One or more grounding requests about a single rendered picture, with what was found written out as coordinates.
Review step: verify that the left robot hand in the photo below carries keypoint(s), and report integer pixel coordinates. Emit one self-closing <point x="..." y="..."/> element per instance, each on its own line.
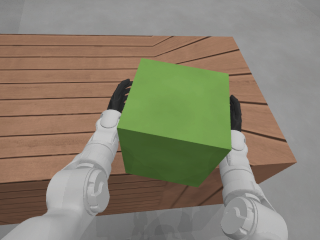
<point x="118" y="98"/>

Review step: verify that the robot left upper arm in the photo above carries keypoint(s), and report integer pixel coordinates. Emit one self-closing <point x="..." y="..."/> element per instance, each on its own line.
<point x="74" y="198"/>

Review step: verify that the carton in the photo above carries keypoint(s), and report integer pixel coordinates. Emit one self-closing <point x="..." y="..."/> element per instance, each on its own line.
<point x="176" y="124"/>

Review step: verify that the left robot forearm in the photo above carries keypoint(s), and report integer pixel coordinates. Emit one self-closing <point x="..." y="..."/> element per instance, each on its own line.
<point x="101" y="148"/>

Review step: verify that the robot right upper arm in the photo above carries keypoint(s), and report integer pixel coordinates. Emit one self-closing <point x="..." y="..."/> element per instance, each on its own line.
<point x="246" y="219"/>

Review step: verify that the pedestal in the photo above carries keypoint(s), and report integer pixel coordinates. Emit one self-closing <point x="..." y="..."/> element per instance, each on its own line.
<point x="54" y="88"/>

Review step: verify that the right robot forearm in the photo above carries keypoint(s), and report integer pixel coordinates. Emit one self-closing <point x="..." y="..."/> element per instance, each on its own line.
<point x="236" y="174"/>

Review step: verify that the right robot hand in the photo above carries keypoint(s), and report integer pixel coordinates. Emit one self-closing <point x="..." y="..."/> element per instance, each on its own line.
<point x="235" y="114"/>

